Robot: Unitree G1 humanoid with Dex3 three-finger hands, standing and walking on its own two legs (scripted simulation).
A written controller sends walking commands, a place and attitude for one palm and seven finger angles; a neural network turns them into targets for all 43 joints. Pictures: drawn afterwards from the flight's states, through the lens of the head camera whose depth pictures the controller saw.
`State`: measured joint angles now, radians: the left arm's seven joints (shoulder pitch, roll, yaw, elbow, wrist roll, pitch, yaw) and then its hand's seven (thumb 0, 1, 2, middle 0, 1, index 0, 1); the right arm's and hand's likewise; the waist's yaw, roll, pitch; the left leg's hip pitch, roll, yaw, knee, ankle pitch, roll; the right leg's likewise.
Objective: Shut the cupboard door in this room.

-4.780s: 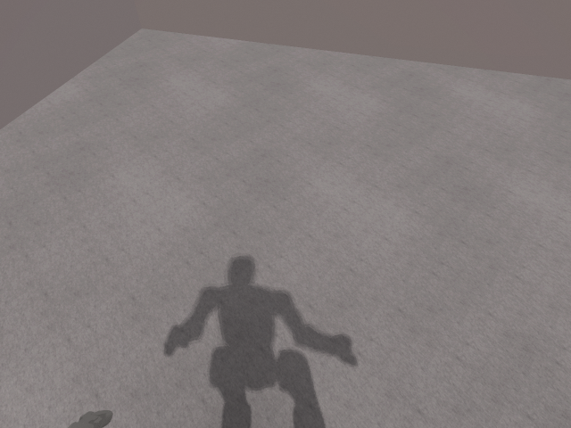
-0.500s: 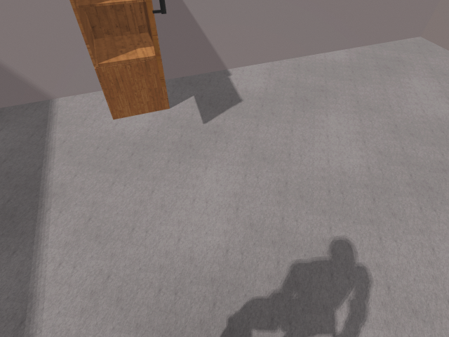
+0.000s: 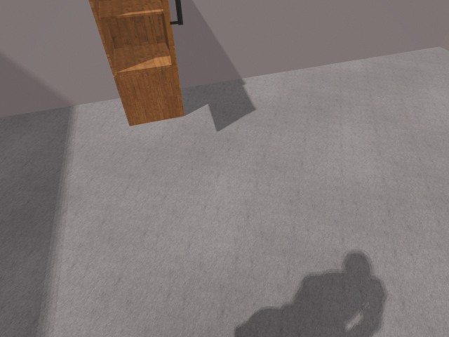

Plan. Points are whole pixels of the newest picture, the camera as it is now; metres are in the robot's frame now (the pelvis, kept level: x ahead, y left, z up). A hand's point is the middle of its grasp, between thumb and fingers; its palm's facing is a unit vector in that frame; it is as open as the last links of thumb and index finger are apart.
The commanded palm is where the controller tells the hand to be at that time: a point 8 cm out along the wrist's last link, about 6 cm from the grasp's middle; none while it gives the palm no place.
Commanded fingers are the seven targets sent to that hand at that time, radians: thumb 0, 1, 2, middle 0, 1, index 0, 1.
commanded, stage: stand and wait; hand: left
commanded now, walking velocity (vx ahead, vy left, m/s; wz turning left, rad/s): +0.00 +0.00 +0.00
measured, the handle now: (174, 7) +1.44 +0.32 +0.08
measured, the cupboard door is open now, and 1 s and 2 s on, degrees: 85 85 85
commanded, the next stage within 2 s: turn or walk to find it in 0.24 s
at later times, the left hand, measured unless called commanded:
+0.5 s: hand out of the picture -0.01 +0.16 -0.18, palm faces +0.07 -0.98 -0.19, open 7.4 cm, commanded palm none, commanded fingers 0.00 0.90 0.90 -0.20 -0.30 -0.20 -0.30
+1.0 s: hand out of the picture -0.01 +0.18 -0.18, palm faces +0.10 -0.98 -0.20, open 7.4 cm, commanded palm none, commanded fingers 0.00 0.90 0.90 -0.20 -0.30 -0.20 -0.30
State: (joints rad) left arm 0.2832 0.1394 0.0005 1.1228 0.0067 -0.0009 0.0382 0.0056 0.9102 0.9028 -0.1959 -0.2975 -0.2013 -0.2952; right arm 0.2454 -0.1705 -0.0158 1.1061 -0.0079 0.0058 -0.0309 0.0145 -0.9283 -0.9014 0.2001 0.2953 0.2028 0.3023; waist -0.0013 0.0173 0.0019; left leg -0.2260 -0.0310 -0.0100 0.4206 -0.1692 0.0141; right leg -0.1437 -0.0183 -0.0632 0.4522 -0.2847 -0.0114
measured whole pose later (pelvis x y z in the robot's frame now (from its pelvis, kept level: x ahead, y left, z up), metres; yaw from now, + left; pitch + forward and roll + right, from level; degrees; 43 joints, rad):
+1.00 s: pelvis +0.00 +0.00 +0.00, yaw +3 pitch -1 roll +0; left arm 0.28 0.16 0.02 1.11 0.01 0.01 0.04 0.01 0.91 0.90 -0.20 -0.30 -0.20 -0.30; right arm 0.25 -0.16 0.00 1.10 -0.01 0.01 -0.03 0.01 -0.92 -0.90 0.20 0.30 0.20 0.30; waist 0.01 -0.01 0.04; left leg -0.28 -0.05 -0.06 0.48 -0.19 0.02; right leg -0.16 -0.03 -0.11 0.48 -0.31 0.00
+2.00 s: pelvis +0.00 -0.04 -0.01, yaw +21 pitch +2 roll +1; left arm 0.15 0.21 0.05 0.89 0.01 0.02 0.02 0.01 0.91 0.90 -0.20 -0.30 -0.20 -0.30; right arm 0.24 -0.23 -0.08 0.95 -0.02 0.06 0.00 0.01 -0.90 -0.90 0.20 0.30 0.21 0.30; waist -0.04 0.03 0.03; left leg -0.39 -0.09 -0.15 0.53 -0.19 -0.01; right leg -0.25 -0.02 -0.01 0.54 -0.31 0.01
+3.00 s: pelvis +0.01 -0.05 -0.01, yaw +48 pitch +0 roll +1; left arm 0.13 0.20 0.03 0.88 0.01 0.00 0.02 0.01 0.91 0.90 -0.20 -0.30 -0.20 -0.30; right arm 0.25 -0.24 -0.07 0.97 -0.01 0.06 0.00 0.01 -0.90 -0.90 0.20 0.30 0.20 0.30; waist -0.05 0.05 0.06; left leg -0.34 -0.06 -0.08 0.81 -0.47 -0.01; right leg -0.28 -0.05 -0.10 0.58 -0.29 -0.01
